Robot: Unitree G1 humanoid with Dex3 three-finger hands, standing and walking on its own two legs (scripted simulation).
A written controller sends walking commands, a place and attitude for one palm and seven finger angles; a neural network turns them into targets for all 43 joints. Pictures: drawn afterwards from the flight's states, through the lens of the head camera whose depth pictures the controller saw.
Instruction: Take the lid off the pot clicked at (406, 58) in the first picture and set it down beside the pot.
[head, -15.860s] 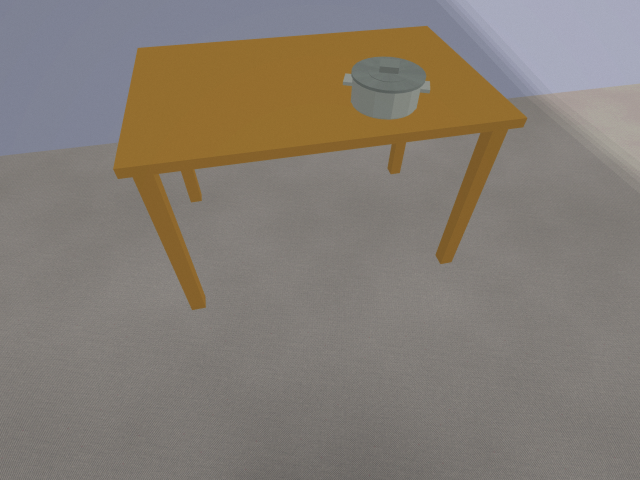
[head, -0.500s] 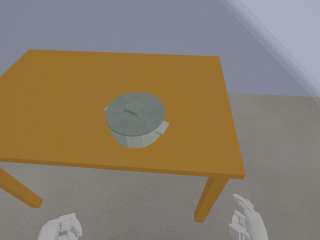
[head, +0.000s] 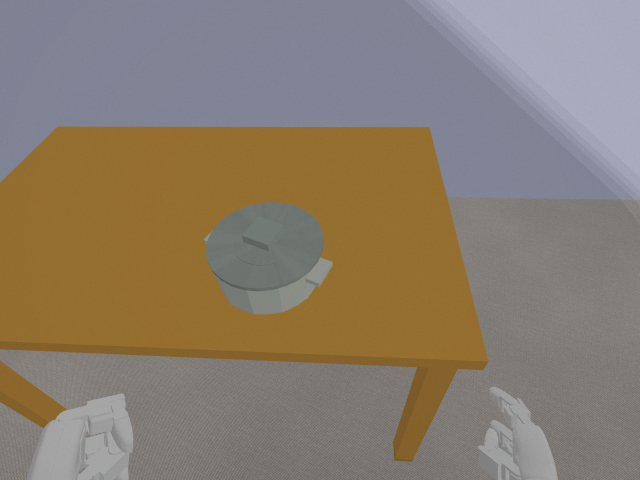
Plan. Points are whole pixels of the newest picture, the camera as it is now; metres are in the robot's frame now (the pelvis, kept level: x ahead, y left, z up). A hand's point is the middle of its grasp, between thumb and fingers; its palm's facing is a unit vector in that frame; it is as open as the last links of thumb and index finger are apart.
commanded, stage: raise the hand higher, near the body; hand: left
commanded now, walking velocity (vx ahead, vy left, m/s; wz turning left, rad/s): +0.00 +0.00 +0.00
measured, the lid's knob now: (263, 233) +0.49 +0.16 +0.01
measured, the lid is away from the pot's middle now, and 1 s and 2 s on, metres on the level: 0.00 0.00 0.00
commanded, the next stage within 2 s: reach forward and open the fingers in 0.28 s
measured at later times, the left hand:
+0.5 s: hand (102, 392) +0.17 +0.25 +0.09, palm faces +0.18 -0.60 -0.78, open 3.0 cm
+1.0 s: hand (97, 366) +0.20 +0.28 +0.08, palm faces -0.21 -0.10 -0.97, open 5.5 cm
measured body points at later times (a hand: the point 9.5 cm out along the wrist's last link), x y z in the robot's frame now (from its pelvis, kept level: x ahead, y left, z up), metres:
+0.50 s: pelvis -0.01 +0.02 +0.00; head -0.01 -0.01 +0.45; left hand +0.16 +0.28 +0.13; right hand +0.19 -0.19 -0.09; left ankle -0.01 +0.11 -0.74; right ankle -0.01 -0.07 -0.74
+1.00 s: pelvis -0.02 +0.03 +0.00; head -0.01 -0.02 +0.45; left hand +0.21 +0.28 +0.13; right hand +0.20 -0.19 -0.10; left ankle -0.01 +0.11 -0.74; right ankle -0.01 -0.07 -0.74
